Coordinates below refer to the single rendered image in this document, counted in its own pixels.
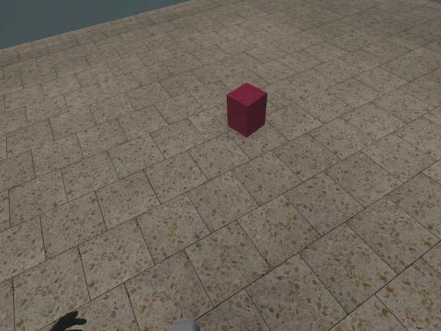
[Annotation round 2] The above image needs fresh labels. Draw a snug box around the carton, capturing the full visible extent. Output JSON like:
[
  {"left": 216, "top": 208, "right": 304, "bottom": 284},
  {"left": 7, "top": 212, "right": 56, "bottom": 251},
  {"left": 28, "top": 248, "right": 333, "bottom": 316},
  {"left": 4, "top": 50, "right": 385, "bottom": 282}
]
[{"left": 227, "top": 83, "right": 267, "bottom": 138}]

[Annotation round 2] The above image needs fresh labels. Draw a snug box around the left robot hand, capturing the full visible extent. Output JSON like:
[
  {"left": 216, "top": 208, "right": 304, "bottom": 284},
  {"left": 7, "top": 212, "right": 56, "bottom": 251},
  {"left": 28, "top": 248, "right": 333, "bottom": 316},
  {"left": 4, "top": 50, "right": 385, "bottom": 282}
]
[{"left": 50, "top": 311, "right": 87, "bottom": 331}]

